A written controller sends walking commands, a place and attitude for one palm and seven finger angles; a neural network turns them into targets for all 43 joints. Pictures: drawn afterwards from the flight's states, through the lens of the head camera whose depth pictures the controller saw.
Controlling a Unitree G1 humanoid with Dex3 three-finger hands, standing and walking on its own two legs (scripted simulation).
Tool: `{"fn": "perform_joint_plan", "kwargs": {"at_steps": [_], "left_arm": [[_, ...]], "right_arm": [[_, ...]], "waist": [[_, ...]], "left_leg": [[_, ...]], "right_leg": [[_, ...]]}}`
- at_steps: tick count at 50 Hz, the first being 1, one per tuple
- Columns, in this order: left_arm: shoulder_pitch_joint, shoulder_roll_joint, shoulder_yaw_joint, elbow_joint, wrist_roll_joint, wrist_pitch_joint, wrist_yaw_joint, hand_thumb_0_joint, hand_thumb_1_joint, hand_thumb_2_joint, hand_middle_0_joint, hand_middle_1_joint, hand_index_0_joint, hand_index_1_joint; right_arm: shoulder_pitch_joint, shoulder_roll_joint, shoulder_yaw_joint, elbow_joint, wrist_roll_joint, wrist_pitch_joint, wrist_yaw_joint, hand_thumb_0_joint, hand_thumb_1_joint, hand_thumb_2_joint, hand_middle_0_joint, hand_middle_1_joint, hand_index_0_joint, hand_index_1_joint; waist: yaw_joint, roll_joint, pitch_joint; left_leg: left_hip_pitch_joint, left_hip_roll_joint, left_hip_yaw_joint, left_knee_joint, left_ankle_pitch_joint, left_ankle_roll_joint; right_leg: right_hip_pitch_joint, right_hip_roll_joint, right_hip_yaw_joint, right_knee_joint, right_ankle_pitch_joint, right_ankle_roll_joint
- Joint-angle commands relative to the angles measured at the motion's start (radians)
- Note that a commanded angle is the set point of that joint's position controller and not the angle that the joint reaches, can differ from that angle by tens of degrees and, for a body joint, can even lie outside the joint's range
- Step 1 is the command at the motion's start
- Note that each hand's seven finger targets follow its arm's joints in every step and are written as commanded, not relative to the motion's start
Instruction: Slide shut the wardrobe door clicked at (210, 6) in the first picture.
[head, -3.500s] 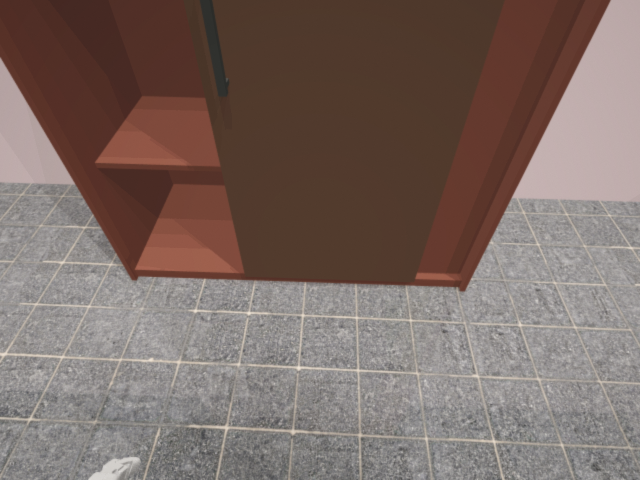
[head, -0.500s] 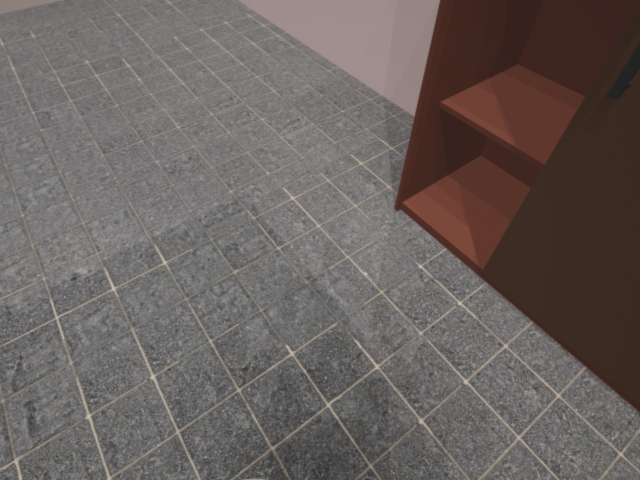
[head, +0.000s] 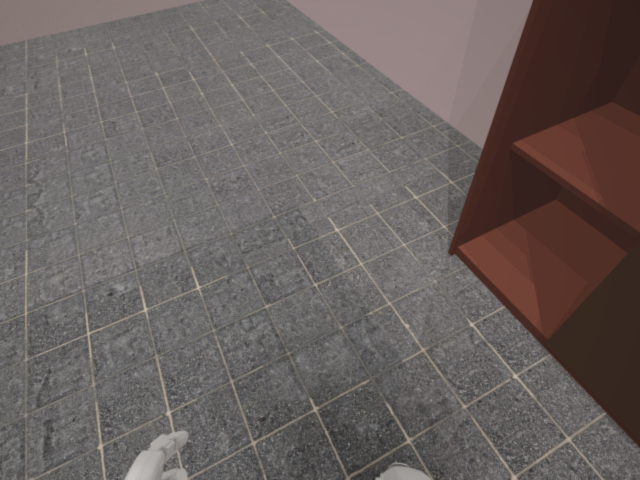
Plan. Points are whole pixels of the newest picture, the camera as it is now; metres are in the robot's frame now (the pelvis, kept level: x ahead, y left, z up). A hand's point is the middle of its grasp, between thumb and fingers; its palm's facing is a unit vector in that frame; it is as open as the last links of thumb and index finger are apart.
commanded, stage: walk to a spot facing it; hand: right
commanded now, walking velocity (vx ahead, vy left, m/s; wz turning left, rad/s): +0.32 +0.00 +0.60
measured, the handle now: out of the picture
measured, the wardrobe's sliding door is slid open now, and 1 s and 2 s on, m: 0.43 0.43 0.43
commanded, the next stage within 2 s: turn to face it in 0.62 s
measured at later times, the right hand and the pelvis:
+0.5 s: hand (425, 353) +0.33 -0.16 -0.14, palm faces -0.28 +0.95 -0.16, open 7.4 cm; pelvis +0.18 -0.01 +0.02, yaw +17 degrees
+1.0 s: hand (365, 269) +0.51 -0.07 -0.15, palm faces -0.34 +0.92 -0.18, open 7.3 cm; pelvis +0.35 +0.06 +0.01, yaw +22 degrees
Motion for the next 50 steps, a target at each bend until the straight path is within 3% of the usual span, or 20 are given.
{"fn": "perform_joint_plan", "kwargs": {"at_steps": [1, 2, 4, 6, 8, 17, 20, 24, 27, 29, 30, 31, 32, 33, 36, 38, 40, 42, 46, 50], "left_arm": [[0.382, 0.310, 0.069, 0.036, 0.005, -0.007, 0.042, 0.000, 0.900, 0.900, -0.200, -0.300, -0.200, -0.300], [0.271, 0.235, 0.055, 0.024, 0.004, -0.011, 0.043, 0.000, 0.900, 0.900, -0.200, -0.300, -0.200, -0.300], [0.156, 0.129, 0.026, 0.001, 0.005, -0.022, 0.044, 0.000, 0.900, 0.900, -0.200, -0.300, -0.200, -0.300], [0.154, 0.088, 0.019, 0.020, 0.002, -0.036, 0.048, 0.000, 0.900, 0.900, -0.200, -0.300, -0.200, -0.300], [0.159, 0.078, 0.022, 0.030, -0.004, -0.040, 0.051, 0.000, 0.900, 0.900, -0.200, -0.300, -0.200, -0.300], [0.290, 0.077, 0.032, 0.081, -0.008, -0.046, 0.052, 0.000, 0.900, 0.900, -0.200, -0.300, -0.200, -0.300], [0.339, 0.088, 0.037, 0.103, 0.000, -0.041, 0.050, 0.000, 0.900, 0.900, -0.200, -0.300, -0.200, -0.300], [0.376, 0.099, 0.038, 0.127, 0.011, -0.028, 0.048, 0.000, 0.900, 0.900, -0.200, -0.300, -0.200, -0.300], [0.351, 0.122, 0.048, 0.116, 0.012, -0.022, 0.046, 0.000, 0.900, 0.900, -0.200, -0.300, -0.200, -0.300], [0.318, 0.161, 0.057, 0.095, 0.006, -0.017, 0.043, 0.000, 0.900, 0.900, -0.200, -0.300, -0.200, -0.300], [0.303, 0.159, 0.055, 0.074, -0.004, -0.012, 0.033, 0.000, 0.900, 0.900, -0.200, -0.300, -0.200, -0.300], [0.330, 0.097, 0.041, 0.038, -0.020, -0.012, 0.023, 0.000, 0.900, 0.900, -0.200, -0.300, -0.200, -0.300], [0.259, 0.065, 0.033, -0.003, -0.026, -0.010, 0.036, 0.000, 0.900, 0.900, -0.200, -0.300, -0.200, -0.300], [0.200, 0.074, 0.038, -0.020, -0.025, -0.002, 0.048, 0.000, 0.900, 0.900, -0.200, -0.300, -0.200, -0.300], [0.141, 0.064, 0.034, -0.002, -0.006, 0.021, 0.047, 0.000, 0.900, 0.900, -0.200, -0.300, -0.200, -0.300], [0.240, 0.022, 0.019, 0.051, 0.003, 0.051, 0.050, 0.000, 0.900, 0.900, -0.200, -0.300, -0.200, -0.300], [0.312, 0.002, 0.013, 0.084, 0.002, 0.065, 0.048, 0.000, 0.900, 0.900, -0.200, -0.300, -0.200, -0.300], [0.318, -0.006, 0.003, 0.092, 0.000, 0.069, 0.044, 0.000, 0.900, 0.900, -0.200, -0.300, -0.200, -0.300], [0.174, 0.012, -0.003, 0.059, -0.009, 0.055, 0.034, 0.000, 0.900, 0.900, -0.200, -0.300, -0.200, -0.300], [0.126, 0.047, 0.011, 0.039, -0.004, 0.049, 0.023, 0.000, 0.900, 0.900, -0.200, -0.300, -0.200, -0.300]], "right_arm": [[-0.064, -0.107, -0.040, -0.125, 0.015, -0.028, 0.007, 0.000, -0.900, -0.900, 0.200, 0.300, 0.200, 0.300], [-0.084, -0.106, -0.047, -0.114, 0.008, -0.018, 0.010, 0.000, -0.900, -0.900, 0.200, 0.300, 0.200, 0.300], [-0.116, -0.091, -0.053, -0.104, -0.008, -0.001, 0.033, 0.000, -0.900, -0.900, 0.200, 0.300, 0.200, 0.300], [-0.070, -0.053, -0.049, -0.089, -0.013, 0.022, 0.041, 0.000, -0.900, -0.900, 0.200, 0.300, 0.200, 0.300], [-0.052, -0.039, -0.053, -0.088, -0.012, 0.042, 0.039, 0.000, -0.900, -0.900, 0.200, 0.300, 0.200, 0.300], [-0.251, -0.033, -0.056, -0.171, -0.016, 0.054, 0.048, 0.000, -0.900, -0.900, 0.200, 0.300, 0.200, 0.300], [-0.357, -0.032, -0.044, -0.209, -0.014, 0.046, 0.052, 0.000, -0.900, -0.900, 0.200, 0.300, 0.200, 0.300], [-0.441, -0.008, -0.031, -0.237, -0.009, 0.035, 0.053, 0.000, -0.900, -0.900, 0.200, 0.300, 0.200, 0.300], [-0.386, -0.021, -0.036, -0.226, -0.009, 0.020, 0.049, 0.000, -0.900, -0.900, 0.200, 0.300, 0.200, 0.300], [-0.214, -0.055, -0.046, -0.176, -0.013, 0.001, 0.043, 0.000, -0.900, -0.900, 0.200, 0.300, 0.200, 0.300], [-0.070, -0.118, -0.061, -0.133, -0.015, -0.013, 0.035, 0.000, -0.900, -0.900, 0.200, 0.300, 0.200, 0.300], [0.029, -0.241, -0.088, -0.114, -0.014, -0.028, 0.021, 0.000, -0.900, -0.900, 0.200, 0.300, 0.200, 0.300], [0.080, -0.325, -0.103, -0.096, 0.016, -0.021, 0.003, 0.000, -0.900, -0.900, 0.200, 0.300, 0.200, 0.300], [0.043, -0.311, -0.101, -0.110, 0.024, -0.012, -0.011, 0.000, -0.900, -0.900, 0.200, 0.300, 0.200, 0.300], [-0.161, -0.198, -0.063, -0.156, 0.020, -0.014, -0.020, 0.000, -0.900, -0.900, 0.200, 0.300, 0.200, 0.300], [-0.233, -0.147, -0.039, -0.157, 0.005, -0.026, -0.025, 0.000, -0.900, -0.900, 0.200, 0.300, 0.200, 0.300], [-0.274, -0.119, -0.027, -0.151, -0.006, -0.029, -0.028, 0.000, -0.900, -0.900, 0.200, 0.300, 0.200, 0.300], [-0.283, -0.091, -0.014, -0.154, -0.002, -0.027, -0.026, 0.000, -0.900, -0.900, 0.200, 0.300, 0.200, 0.300], [-0.248, -0.100, -0.008, -0.125, -0.003, -0.018, -0.023, 0.000, -0.900, -0.900, 0.200, 0.300, 0.200, 0.300], [-0.214, -0.137, -0.025, -0.116, -0.001, 0.006, -0.035, 0.000, -0.900, -0.900, 0.200, 0.300, 0.200, 0.300]], "waist": [[0.172, -0.305, -0.219], [0.124, -0.275, -0.127], [0.068, -0.197, 0.033], [0.033, -0.193, 0.026], [0.015, -0.188, 0.020], [0.057, -0.088, 0.059], [0.095, -0.083, 0.084], [0.126, -0.124, 0.094], [0.088, -0.158, 0.049], [0.008, -0.171, -0.076], [-0.063, -0.098, -0.171], [-0.093, 0.119, -0.325], [-0.092, 0.212, -0.414], [-0.082, 0.073, -0.345], [0.009, -0.028, -0.162], [0.088, -0.006, -0.118], [0.135, 0.052, -0.125], [0.138, 0.078, -0.139], [0.075, 0.136, -0.075], [0.053, 0.070, -0.041]], "left_leg": [[-0.583, -0.019, 0.011, 0.781, -0.055, 0.050], [-0.599, 0.024, 0.017, 0.826, 0.045, 0.048], [-0.571, 0.084, 0.055, 0.804, 0.184, 0.038], [-0.531, 0.084, 0.080, 0.771, 0.248, 0.023], [-0.559, 0.088, 0.083, 0.778, 0.305, 0.014], [-0.811, 0.138, 0.117, 0.597, 0.415, -0.030], [-0.816, 0.149, 0.161, 0.436, 0.372, -0.026], [-0.737, 0.111, 0.226, 0.242, 0.309, 0.004], [-0.593, 0.045, 0.279, 0.148, 0.248, 0.050], [-0.351, -0.033, 0.330, 0.052, 0.242, 0.084], [-0.064, -0.020, 0.302, -0.027, 0.378, 0.104], [0.309, 0.259, -0.103, -0.014, 0.693, 0.212], [0.402, 0.443, -0.424, -0.064, 1.094, 0.324], [0.318, 0.445, -0.337, -0.084, 1.118, 0.350], [-0.051, 0.323, -0.143, -0.143, 0.935, 0.240], [-0.233, 0.261, -0.003, -0.181, 0.963, 0.193], [-0.302, 0.216, 0.083, -0.196, 0.901, 0.172], [-0.320, 0.185, 0.137, -0.211, 0.774, 0.161], [-0.240, 0.219, 0.146, -0.207, 0.694, 0.158], [-0.196, 0.274, 0.158, -0.095, 0.610, 0.123]], "right_leg": [[0.588, -0.455, 0.612, -0.378, -0.231, -0.146], [0.448, -0.411, 0.516, -0.436, -0.377, -0.096], [0.213, -0.314, 0.317, -0.464, -0.349, -0.045], [0.169, -0.256, 0.144, -0.444, -0.198, -0.015], [0.158, -0.245, 0.061, -0.457, -0.190, -0.026], [0.402, -0.279, -0.043, -0.459, 0.022, -0.103], [0.474, -0.304, -0.073, -0.439, 0.105, -0.145], [0.529, -0.304, -0.162, -0.381, 0.258, -0.138], [0.541, -0.306, -0.237, -0.237, 0.574, -0.117], [0.535, -0.272, -0.283, 0.040, 0.811, -0.079], [0.362, -0.256, -0.286, 0.280, 0.698, -0.034], [-0.003, -0.113, -0.243, 0.579, -0.049, 0.029], [-0.189, 0.003, -0.110, 0.850, -0.496, 0.061], [-0.205, -0.047, 0.026, 0.878, -0.439, 0.046], [-0.143, -0.118, 0.083, 0.741, -0.251, 0.049], [-0.045, -0.089, 0.072, 0.657, -0.200, 0.044], [0.018, -0.066, 0.071, 0.560, -0.161, 0.043], [0.060, -0.049, 0.062, 0.452, -0.101, 0.039], [0.061, -0.019, 0.035, 0.196, -0.105, 0.036], [0.134, -0.006, 0.026, -0.015, -0.039, 0.021]]}}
